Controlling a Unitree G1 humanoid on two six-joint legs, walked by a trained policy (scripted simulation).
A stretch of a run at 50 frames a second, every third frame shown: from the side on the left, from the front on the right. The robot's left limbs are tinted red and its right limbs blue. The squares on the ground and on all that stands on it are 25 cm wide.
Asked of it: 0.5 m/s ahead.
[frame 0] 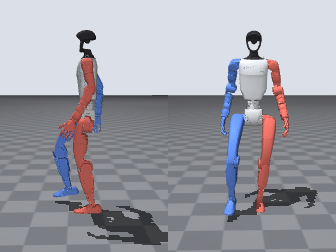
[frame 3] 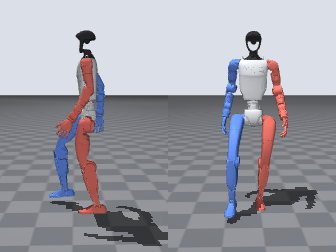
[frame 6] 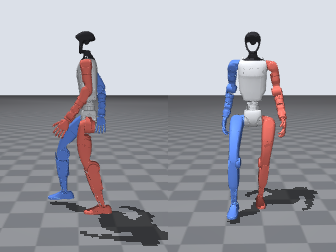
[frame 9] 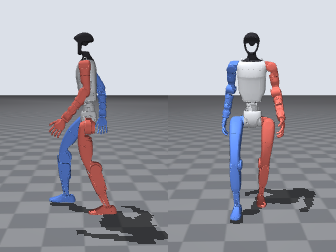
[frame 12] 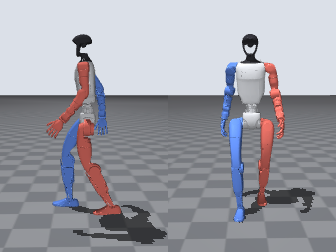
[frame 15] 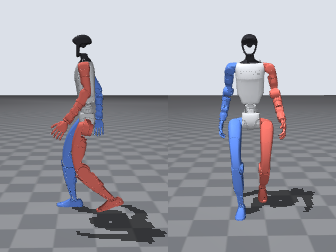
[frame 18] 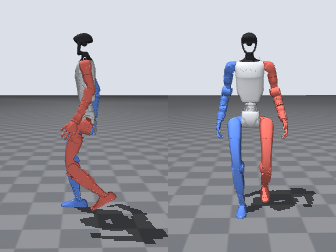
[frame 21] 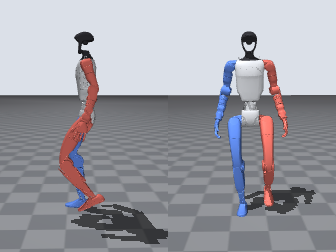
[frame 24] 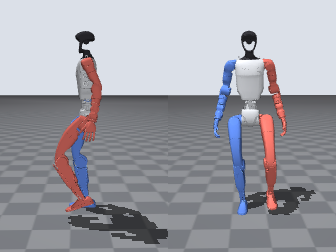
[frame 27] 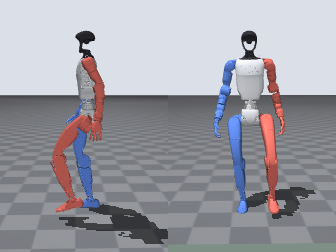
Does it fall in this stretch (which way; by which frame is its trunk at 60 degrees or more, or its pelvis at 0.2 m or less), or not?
no
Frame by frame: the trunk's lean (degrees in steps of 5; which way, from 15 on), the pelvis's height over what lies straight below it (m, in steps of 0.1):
0: 0, 0.8
3: 0, 0.8
6: 5, 0.8
9: 5, 0.8
12: 5, 0.8
15: 5, 0.8
18: 5, 0.8
21: 5, 0.8
24: 0, 0.8
27: 0, 0.8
